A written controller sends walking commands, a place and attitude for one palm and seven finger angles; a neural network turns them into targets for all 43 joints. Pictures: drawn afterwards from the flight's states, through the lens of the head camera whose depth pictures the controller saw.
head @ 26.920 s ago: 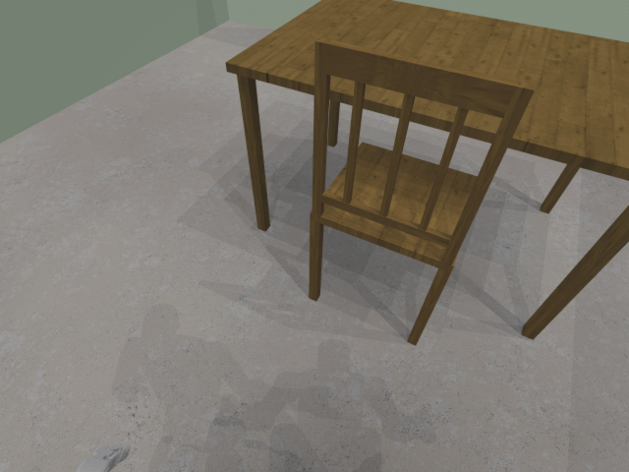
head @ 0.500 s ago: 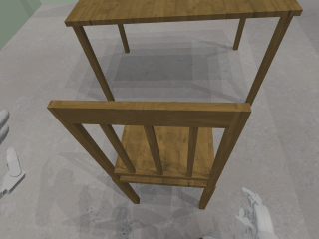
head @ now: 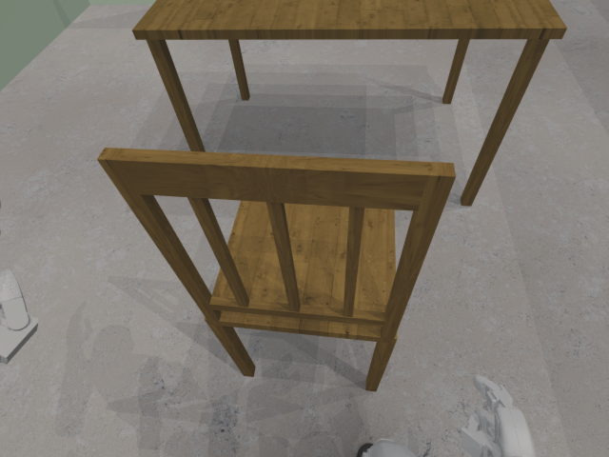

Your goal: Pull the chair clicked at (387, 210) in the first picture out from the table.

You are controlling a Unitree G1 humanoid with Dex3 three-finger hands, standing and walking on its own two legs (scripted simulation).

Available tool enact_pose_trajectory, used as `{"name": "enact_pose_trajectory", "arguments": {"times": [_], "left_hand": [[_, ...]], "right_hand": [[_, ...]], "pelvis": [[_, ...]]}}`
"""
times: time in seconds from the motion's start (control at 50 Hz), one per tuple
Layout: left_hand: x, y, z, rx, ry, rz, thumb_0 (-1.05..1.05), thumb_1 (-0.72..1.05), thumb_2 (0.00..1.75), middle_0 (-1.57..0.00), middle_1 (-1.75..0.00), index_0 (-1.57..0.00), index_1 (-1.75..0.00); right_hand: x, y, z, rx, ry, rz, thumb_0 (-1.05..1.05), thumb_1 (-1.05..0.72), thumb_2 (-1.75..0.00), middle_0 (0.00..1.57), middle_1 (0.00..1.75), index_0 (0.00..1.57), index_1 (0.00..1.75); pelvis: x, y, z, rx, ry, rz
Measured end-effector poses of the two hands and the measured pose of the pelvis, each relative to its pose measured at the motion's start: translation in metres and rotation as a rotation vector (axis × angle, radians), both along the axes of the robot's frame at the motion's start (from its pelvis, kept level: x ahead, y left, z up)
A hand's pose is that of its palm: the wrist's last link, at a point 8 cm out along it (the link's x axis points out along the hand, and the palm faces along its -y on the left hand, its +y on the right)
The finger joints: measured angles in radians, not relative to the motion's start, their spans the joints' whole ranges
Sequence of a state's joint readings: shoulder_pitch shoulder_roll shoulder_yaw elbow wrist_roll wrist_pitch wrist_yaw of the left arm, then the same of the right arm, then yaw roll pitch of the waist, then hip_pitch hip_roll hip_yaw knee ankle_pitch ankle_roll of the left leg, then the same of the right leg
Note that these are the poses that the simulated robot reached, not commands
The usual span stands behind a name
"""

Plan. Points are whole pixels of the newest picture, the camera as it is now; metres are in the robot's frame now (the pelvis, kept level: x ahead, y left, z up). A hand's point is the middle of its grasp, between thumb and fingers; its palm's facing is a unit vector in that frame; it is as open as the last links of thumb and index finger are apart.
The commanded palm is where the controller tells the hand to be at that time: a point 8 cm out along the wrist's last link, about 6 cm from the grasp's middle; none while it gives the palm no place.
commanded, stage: step back with the hand held close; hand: left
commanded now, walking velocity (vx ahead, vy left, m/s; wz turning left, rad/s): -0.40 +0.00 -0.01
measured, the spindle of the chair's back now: (287, 264) +0.40 +0.06 -0.05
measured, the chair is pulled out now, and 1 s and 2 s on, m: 0.56 0.56 0.56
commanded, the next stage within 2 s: stop stepping back and stand still in 1.02 s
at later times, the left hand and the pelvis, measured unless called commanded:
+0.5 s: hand out of the picture +0.18 +0.27 +0.18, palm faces +0.43 -0.69 -0.59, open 7.4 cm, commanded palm +0.11 +0.30 +0.19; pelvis -0.02 +0.00 +0.00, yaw +1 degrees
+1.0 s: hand out of the picture +0.10 +0.20 +0.20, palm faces +0.36 -0.67 -0.65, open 7.4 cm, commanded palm +0.03 +0.26 +0.19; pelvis -0.11 -0.04 -0.01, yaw +0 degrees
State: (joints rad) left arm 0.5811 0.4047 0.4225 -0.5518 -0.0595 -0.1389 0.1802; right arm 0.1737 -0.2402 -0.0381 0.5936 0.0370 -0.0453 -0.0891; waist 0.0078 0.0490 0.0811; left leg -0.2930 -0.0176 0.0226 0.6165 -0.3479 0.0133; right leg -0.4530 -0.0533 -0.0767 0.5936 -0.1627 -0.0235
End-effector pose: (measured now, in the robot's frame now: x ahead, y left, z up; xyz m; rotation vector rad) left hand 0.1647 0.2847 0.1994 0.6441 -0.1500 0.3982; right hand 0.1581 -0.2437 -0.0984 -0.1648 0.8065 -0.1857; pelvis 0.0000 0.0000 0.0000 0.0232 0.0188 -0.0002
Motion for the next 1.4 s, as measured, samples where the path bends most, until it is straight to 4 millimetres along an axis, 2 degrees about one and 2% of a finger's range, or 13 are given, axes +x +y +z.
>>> {"name": "enact_pose_trajectory", "arguments": {"times": [0.14,0.3,0.38,0.48,0.54,0.66,0.8,0.92,1.02,1.14,1.26,1.34,1.4], "left_hand": [[-0.006,0.011,0.004,0.058,0.000,0.019,0.01,0.89,0.89,-0.21,-0.30,-0.22,-0.30],[-0.011,0.000,-0.001,0.012,-0.024,-0.019,0.01,0.89,0.89,-0.21,-0.30,-0.22,-0.30],[-0.019,0.005,-0.001,0.045,-0.017,-0.051,0.01,0.89,0.89,-0.21,-0.30,-0.22,-0.30],[-0.023,0.014,0.008,0.072,-0.026,-0.003,0.01,0.89,0.89,-0.21,-0.30,-0.22,-0.30],[-0.024,0.005,0.013,0.070,-0.055,-0.001,0.01,0.89,0.89,-0.21,-0.30,-0.22,-0.30],[-0.026,-0.023,0.007,0.040,-0.036,-0.109,0.01,0.89,0.89,-0.21,-0.30,-0.21,-0.30],[-0.049,-0.015,-0.001,0.101,0.024,-0.158,0.01,0.89,0.89,-0.21,-0.30,-0.22,-0.30],[-0.077,-0.026,0.015,0.119,-0.034,-0.142,0.01,0.89,0.89,-0.21,-0.30,-0.22,-0.30],[-0.103,-0.049,0.027,0.186,-0.101,-0.158,0.01,0.89,0.89,-0.21,-0.30,-0.22,-0.30],[-0.134,-0.042,0.007,0.097,-0.014,-0.124,0.01,0.89,0.89,-0.21,-0.30,-0.22,-0.30],[-0.177,-0.034,-0.020,0.003,-0.011,-0.104,0.01,0.89,0.89,-0.21,-0.30,-0.22,-0.30],[-0.199,-0.037,-0.006,-0.011,-0.083,-0.085,0.02,0.88,0.89,-0.21,-0.30,-0.22,-0.30],[-0.211,-0.035,0.015,0.035,-0.147,-0.066,0.02,0.88,0.89,-0.21,-0.30,-0.22,-0.30]], "right_hand": [[-0.013,-0.002,0.003,0.000,-0.006,-0.023,0.01,-0.90,-0.90,0.20,0.30,0.20,0.30],[-0.021,0.001,-0.006,0.001,0.048,0.019,0.01,-0.90,-0.90,0.20,0.30,0.20,0.30],[-0.026,0.006,-0.003,-0.017,0.058,0.023,0.01,-0.90,-0.90,0.20,0.30,0.20,0.30],[-0.025,0.015,-0.001,0.012,0.032,0.016,0.01,-0.90,-0.90,0.20,0.30,0.20,0.30],[-0.025,0.017,-0.003,0.048,0.014,0.038,0.01,-0.90,-0.90,0.20,0.30,0.20,0.30],[-0.032,0.006,-0.002,0.049,0.028,0.046,0.01,-0.90,-0.90,0.20,0.30,0.20,0.30],[-0.046,-0.016,0.011,-0.056,-0.007,-0.008,0.01,-0.90,-0.90,0.20,0.30,0.20,0.30],[-0.075,-0.018,0.012,-0.015,-0.042,0.007,0.01,-0.91,-0.90,0.19,0.30,0.20,0.30],[-0.107,-0.026,-0.009,0.044,-0.054,0.006,0.01,-0.90,-0.90,0.20,0.30,0.20,0.30],[-0.163,-0.039,-0.004,0.049,0.023,-0.085,0.01,-0.90,-0.90,0.20,0.30,0.20,0.30],[-0.207,-0.050,0.010,-0.081,0.013,-0.053,0.01,-0.90,-0.90,0.20,0.30,0.20,0.30],[-0.230,-0.051,0.020,-0.087,-0.019,-0.053,0.01,-0.90,-0.90,0.20,0.30,0.20,0.30],[-0.239,-0.049,0.016,-0.037,-0.036,-0.046,0.01,-0.90,-0.90,0.19,0.30,0.20,0.30]], "pelvis": [[-0.004,-0.003,0.000,0.007,0.010,-0.002],[-0.014,-0.001,-0.002,-0.002,0.019,0.028],[-0.019,0.002,-0.003,0.009,0.017,0.026],[-0.019,-0.003,0.002,-0.014,0.035,0.025],[-0.021,-0.010,0.002,-0.016,0.039,0.015],[-0.039,-0.019,0.006,-0.028,0.039,0.028],[-0.063,-0.016,-0.001,0.008,0.052,0.032],[-0.088,-0.028,0.004,-0.002,0.015,-0.001],[-0.114,-0.040,-0.008,-0.037,-0.027,0.013],[-0.145,-0.045,0.000,0.011,-0.018,0.003],[-0.174,-0.042,-0.008,0.009,-0.015,0.005],[-0.184,-0.041,0.000,0.013,-0.044,-0.007],[-0.190,-0.041,0.003,-0.011,-0.043,0.024]]}}
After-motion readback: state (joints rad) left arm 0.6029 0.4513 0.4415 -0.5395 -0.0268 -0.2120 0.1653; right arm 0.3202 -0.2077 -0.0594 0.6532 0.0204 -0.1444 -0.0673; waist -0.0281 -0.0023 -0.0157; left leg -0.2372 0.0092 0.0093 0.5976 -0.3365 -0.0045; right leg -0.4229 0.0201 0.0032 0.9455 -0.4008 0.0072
